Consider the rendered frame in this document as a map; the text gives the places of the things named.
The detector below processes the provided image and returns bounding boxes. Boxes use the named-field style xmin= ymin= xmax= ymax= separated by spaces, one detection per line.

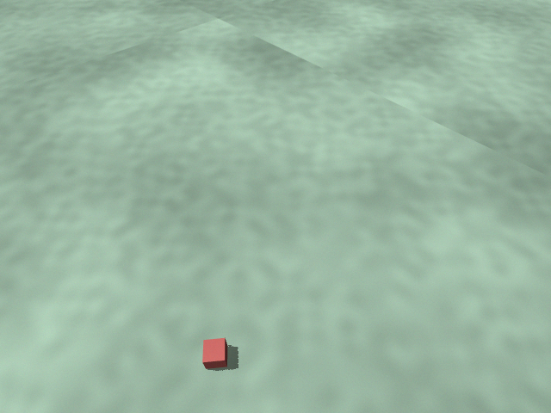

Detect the cube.
xmin=202 ymin=338 xmax=227 ymax=369

